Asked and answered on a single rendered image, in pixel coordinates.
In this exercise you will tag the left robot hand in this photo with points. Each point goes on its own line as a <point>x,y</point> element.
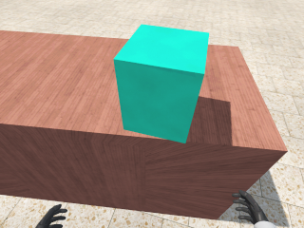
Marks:
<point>48,218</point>

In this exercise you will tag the pedestal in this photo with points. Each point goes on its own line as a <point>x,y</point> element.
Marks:
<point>62,136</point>

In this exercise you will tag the carton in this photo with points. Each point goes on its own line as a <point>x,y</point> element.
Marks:
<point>159,73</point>

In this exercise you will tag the right robot hand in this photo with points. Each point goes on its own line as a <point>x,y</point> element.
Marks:
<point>253,209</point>

